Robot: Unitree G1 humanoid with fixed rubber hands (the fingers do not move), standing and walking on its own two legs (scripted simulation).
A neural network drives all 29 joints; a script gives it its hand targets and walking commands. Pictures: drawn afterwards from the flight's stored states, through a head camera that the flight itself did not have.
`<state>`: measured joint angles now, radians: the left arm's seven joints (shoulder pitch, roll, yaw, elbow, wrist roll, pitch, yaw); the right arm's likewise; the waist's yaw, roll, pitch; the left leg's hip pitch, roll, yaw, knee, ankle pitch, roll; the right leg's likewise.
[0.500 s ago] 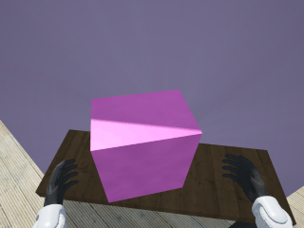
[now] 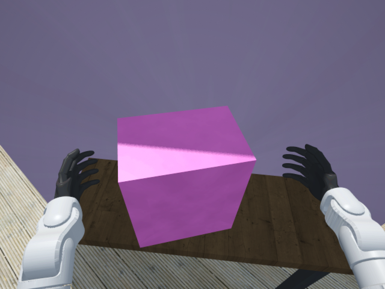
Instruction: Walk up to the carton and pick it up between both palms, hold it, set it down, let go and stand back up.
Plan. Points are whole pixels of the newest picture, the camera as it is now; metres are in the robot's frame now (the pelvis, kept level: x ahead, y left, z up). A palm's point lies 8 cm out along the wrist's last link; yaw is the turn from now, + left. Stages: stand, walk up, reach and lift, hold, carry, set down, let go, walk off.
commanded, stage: reach and lift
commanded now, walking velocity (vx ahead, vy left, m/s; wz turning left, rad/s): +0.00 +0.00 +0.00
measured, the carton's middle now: (181, 180) +0.38 +0.04 +0.00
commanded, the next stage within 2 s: none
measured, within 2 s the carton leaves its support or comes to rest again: neither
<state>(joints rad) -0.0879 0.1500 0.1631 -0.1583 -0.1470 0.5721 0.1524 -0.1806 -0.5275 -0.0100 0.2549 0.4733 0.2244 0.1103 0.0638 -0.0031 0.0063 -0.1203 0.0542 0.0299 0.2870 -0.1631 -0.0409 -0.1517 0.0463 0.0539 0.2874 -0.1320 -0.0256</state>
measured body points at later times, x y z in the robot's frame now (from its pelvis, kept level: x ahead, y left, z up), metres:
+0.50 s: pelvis +0.00 +0.00 +0.00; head +0.02 +0.00 +0.45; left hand +0.32 +0.27 +0.14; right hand +0.42 -0.21 +0.15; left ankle -0.01 +0.14 -0.75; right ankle +0.01 -0.10 -0.75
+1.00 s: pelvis -0.01 +0.00 +0.00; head +0.01 -0.01 +0.45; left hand +0.36 +0.26 +0.16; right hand +0.44 -0.20 +0.17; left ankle -0.01 +0.14 -0.75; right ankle +0.01 -0.10 -0.75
